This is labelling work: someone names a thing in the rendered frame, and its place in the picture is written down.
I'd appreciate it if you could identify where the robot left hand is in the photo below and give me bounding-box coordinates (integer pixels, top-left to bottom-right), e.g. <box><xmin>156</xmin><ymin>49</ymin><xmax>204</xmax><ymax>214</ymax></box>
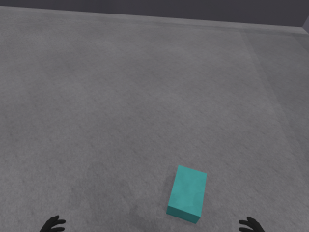
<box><xmin>40</xmin><ymin>215</ymin><xmax>66</xmax><ymax>232</ymax></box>

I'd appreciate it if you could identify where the carton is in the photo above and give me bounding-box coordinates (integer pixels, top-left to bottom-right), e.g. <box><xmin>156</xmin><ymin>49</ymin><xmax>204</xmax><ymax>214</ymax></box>
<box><xmin>166</xmin><ymin>165</ymin><xmax>207</xmax><ymax>224</ymax></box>

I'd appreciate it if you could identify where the robot right hand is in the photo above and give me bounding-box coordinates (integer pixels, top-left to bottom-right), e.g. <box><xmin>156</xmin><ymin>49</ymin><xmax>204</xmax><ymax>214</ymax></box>
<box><xmin>239</xmin><ymin>217</ymin><xmax>265</xmax><ymax>232</ymax></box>

